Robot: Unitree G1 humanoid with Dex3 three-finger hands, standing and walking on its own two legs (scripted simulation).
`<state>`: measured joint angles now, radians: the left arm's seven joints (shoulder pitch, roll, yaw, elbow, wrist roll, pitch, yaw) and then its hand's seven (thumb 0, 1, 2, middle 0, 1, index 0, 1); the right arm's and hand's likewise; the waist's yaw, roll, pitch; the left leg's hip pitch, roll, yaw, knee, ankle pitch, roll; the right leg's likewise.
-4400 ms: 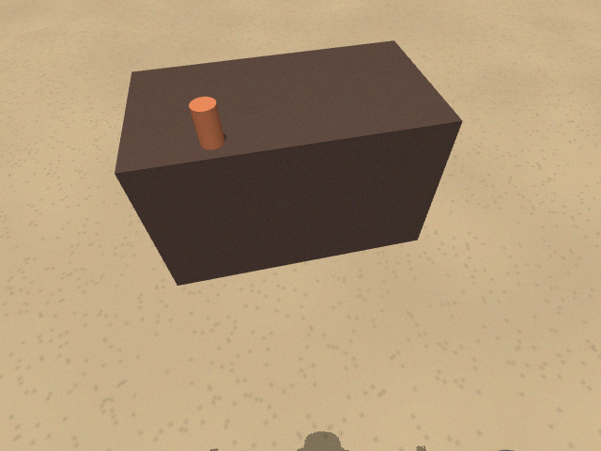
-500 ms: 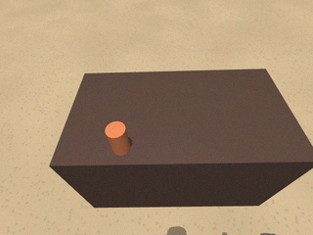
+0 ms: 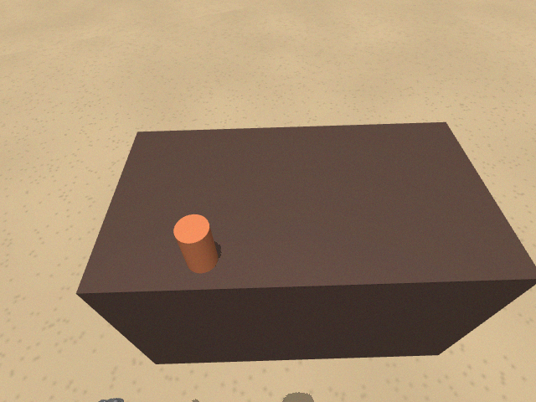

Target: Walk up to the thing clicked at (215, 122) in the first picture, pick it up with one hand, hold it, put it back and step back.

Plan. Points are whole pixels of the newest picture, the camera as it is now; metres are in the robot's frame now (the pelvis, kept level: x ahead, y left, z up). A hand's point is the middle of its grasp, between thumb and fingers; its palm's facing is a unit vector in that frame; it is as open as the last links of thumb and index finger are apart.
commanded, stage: stand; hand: left
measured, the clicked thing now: (197, 244) +0.44 +0.17 -0.12
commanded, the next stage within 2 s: none
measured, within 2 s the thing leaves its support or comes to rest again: neither
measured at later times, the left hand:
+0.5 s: hand out of the picture +0.09 +0.25 -0.16, palm faces +0.00 -0.94 -0.34, open 7.3 cm
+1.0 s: hand out of the picture +0.08 +0.25 -0.15, palm faces +0.00 -0.94 -0.34, open 7.3 cm
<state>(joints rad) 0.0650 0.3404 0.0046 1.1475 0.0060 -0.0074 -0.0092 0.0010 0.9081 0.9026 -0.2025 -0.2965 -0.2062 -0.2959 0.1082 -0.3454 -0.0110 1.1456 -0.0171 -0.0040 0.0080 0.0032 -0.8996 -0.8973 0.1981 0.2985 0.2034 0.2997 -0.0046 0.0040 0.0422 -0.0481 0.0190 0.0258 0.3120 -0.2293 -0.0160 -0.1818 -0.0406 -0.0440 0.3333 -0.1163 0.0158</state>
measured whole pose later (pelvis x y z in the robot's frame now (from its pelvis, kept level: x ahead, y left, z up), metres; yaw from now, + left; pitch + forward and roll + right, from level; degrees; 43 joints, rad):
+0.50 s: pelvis +0.01 -0.01 +0.00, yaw +1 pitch -2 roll +0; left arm 0.09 0.34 0.00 1.15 0.00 -0.01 -0.01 0.00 0.91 0.90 -0.20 -0.30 -0.21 -0.30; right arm 0.10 -0.36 0.00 1.13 -0.01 0.00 0.00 0.00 -0.90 -0.90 0.20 0.30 0.20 0.30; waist 0.00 0.01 0.04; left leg -0.03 0.04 0.01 0.30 -0.24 -0.03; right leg -0.16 -0.03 -0.06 0.33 -0.14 0.01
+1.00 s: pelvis +0.01 -0.01 +0.00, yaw +1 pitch -2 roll +0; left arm 0.09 0.35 0.01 1.15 0.01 0.00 -0.01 0.00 0.91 0.90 -0.20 -0.30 -0.21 -0.30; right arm 0.13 -0.35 0.00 1.13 -0.02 0.00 0.00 0.00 -0.90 -0.90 0.20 0.30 0.20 0.30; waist 0.00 0.01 0.05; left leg -0.03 0.04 0.01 0.30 -0.24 -0.03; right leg -0.16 -0.03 -0.06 0.33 -0.13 0.00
